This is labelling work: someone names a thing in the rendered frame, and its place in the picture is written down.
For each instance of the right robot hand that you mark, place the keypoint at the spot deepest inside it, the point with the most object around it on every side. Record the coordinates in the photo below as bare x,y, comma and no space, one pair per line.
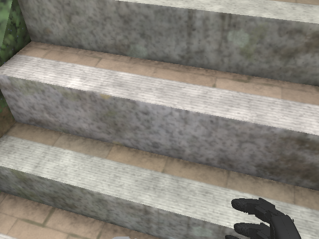
281,226

